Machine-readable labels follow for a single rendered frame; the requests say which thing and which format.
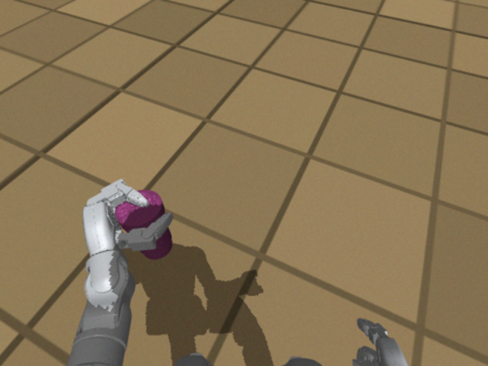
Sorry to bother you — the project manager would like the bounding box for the cup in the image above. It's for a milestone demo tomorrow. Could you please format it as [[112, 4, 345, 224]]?
[[115, 190, 172, 259]]

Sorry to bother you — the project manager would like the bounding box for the left robot arm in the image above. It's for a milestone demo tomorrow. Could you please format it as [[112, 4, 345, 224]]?
[[67, 250, 136, 366]]

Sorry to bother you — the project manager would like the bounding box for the left robot hand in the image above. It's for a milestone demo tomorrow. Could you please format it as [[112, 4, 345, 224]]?
[[82, 179, 173, 257]]

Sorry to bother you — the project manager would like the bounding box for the right robot hand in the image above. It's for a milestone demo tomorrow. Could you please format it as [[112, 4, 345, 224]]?
[[352, 318, 409, 366]]

